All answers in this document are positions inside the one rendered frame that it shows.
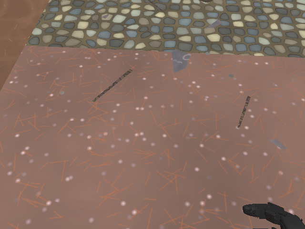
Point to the right robot hand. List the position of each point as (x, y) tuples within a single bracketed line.
[(274, 214)]

